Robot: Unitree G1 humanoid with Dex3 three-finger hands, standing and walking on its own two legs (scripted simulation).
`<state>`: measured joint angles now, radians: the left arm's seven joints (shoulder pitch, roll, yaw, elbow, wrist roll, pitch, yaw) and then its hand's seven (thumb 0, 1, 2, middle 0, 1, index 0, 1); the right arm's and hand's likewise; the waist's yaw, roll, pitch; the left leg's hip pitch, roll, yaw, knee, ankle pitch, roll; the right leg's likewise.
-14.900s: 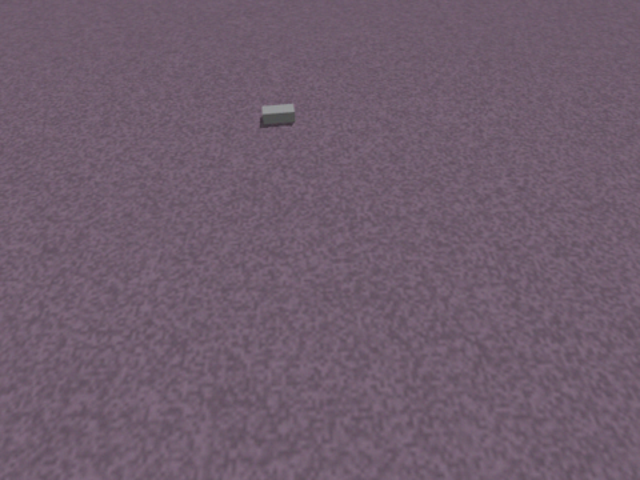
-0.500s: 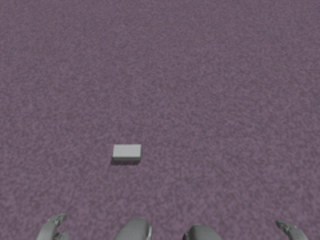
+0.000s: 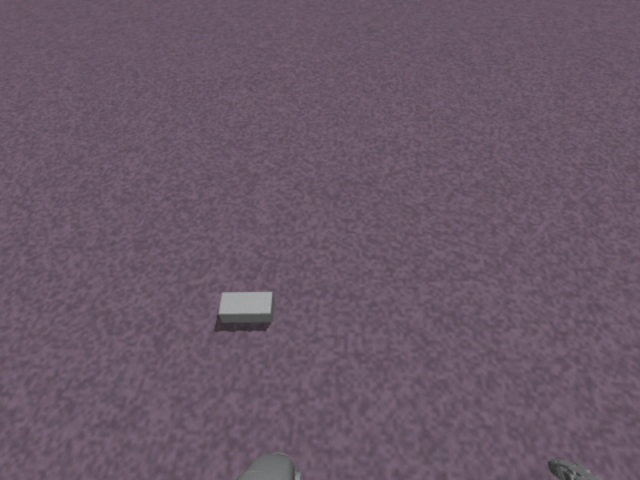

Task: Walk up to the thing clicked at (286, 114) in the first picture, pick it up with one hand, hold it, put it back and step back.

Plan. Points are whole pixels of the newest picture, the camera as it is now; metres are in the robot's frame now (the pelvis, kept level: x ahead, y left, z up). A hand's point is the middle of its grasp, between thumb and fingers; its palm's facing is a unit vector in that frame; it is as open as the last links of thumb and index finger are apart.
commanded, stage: walk up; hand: left
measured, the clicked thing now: (247, 307) +0.73 +0.31 -0.73
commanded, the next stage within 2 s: stand in 0.86 s
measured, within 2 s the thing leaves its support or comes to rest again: neither
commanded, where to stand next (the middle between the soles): +0.36 +0.05 m, yaw +4 degrees
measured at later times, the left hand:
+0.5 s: hand out of the picture +0.06 +0.28 -0.14, palm faces +0.10 -0.93 -0.36, open 7.4 cm
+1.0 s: hand out of the picture +0.06 +0.29 -0.15, palm faces +0.08 -0.93 -0.35, open 7.4 cm
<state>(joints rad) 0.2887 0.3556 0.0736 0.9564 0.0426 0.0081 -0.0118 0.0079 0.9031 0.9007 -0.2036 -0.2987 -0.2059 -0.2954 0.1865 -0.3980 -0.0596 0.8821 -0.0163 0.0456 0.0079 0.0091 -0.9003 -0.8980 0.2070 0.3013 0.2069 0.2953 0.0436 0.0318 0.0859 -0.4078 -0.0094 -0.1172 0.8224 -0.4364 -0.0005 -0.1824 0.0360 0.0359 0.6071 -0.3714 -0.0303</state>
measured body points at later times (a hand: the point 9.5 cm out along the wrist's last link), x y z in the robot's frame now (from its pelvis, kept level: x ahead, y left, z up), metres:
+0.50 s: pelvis +0.00 +0.02 +0.00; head +0.01 +0.02 +0.45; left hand +0.05 +0.33 -0.12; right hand +0.12 -0.28 -0.12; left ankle +0.02 +0.14 -0.73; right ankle -0.02 -0.11 -0.73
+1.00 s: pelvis +0.00 +0.02 +0.01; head +0.03 +0.03 +0.46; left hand +0.06 +0.33 -0.12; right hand +0.14 -0.26 -0.11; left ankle +0.02 +0.14 -0.73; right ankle -0.02 -0.11 -0.73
